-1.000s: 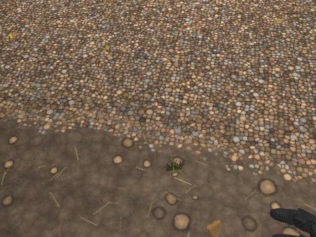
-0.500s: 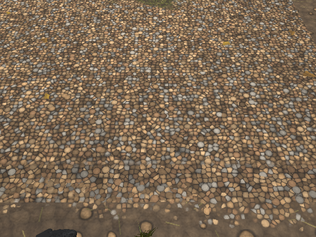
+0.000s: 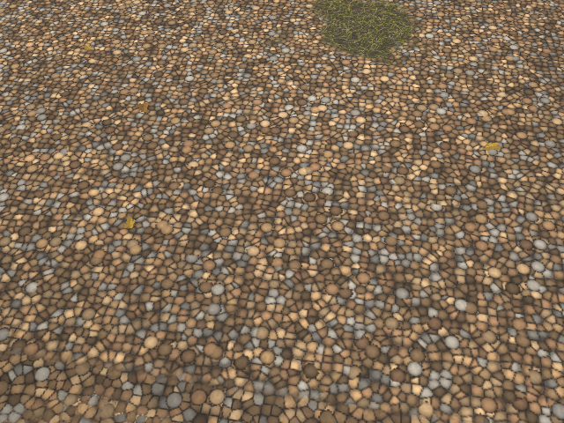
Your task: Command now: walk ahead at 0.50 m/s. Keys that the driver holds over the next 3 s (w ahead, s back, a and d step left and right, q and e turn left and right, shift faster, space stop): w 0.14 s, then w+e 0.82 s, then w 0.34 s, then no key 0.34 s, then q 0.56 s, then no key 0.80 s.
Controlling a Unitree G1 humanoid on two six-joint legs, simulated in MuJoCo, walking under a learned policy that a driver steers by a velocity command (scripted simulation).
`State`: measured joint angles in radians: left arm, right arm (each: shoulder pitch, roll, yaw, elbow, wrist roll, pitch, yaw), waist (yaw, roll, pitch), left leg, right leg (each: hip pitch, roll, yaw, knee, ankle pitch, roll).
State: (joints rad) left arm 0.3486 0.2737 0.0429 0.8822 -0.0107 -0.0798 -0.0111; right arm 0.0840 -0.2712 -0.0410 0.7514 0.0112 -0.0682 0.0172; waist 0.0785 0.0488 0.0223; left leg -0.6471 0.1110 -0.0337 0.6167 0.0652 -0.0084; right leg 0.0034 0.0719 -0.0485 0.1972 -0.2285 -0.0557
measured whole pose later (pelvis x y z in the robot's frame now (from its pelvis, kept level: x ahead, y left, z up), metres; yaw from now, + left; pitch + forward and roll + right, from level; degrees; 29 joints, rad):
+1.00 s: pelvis +0.55 -0.05 +0.00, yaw -25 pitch +2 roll +0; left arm 0.33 0.27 0.07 0.73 -0.02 -0.05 0.00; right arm 0.04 -0.30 -0.06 0.74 -0.01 -0.10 0.01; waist 0.06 0.03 0.04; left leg -0.65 0.10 -0.10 0.71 -0.04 -0.06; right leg -0.15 0.11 0.11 0.34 -0.21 -0.09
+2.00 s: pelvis +0.89 -0.16 -0.01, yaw -21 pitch +0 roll -2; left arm 0.09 0.27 0.07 0.79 0.00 0.02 0.05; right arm 0.21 -0.30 -0.07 0.83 0.01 0.06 -0.01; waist -0.02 0.00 0.04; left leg -0.35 0.05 0.03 0.71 -0.33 -0.01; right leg -0.33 -0.05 -0.13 0.49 -0.16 0.01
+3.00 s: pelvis +0.91 -0.19 -0.01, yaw -9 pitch -2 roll +0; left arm 0.12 0.26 0.02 0.99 0.01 -0.02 0.01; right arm 0.19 -0.26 -0.04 0.92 -0.01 0.01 -0.03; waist 0.00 0.00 0.05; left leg -0.18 -0.05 -0.12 0.47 -0.26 0.00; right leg -0.17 0.02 0.02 0.47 -0.27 -0.01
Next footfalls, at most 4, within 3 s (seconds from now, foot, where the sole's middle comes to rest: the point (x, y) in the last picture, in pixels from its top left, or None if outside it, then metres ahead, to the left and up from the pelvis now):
0.14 left None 0.26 0.14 -0.78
0.68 right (374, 405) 0.53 -0.12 -0.78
1.16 left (340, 278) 0.87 -0.04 -0.78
1.62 right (446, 267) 0.93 -0.33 -0.78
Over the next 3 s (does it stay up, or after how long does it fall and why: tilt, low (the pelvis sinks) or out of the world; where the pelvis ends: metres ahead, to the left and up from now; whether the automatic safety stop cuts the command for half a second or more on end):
stays up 0.91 -0.19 -0.01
